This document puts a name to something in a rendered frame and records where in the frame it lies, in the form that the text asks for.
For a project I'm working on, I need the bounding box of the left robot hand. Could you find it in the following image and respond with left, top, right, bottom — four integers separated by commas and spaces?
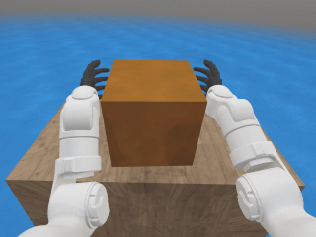
79, 59, 110, 100

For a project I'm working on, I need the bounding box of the robot left upper arm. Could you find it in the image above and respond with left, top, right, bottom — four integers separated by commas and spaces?
18, 181, 110, 237

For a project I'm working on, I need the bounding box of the left robot forearm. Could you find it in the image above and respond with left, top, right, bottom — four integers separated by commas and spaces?
47, 85, 102, 220

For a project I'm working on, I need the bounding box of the robot right upper arm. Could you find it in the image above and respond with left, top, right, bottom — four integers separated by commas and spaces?
236, 167, 316, 237

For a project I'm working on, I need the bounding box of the right robot hand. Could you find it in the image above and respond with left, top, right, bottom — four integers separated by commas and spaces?
193, 59, 222, 97

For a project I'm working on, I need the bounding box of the carton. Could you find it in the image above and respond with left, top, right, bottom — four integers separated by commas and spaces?
100, 59, 207, 167

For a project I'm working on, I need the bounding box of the pedestal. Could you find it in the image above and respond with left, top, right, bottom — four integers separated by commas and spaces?
5, 99, 305, 237

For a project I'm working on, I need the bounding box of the right robot forearm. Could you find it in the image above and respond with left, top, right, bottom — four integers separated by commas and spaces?
205, 85, 304, 207

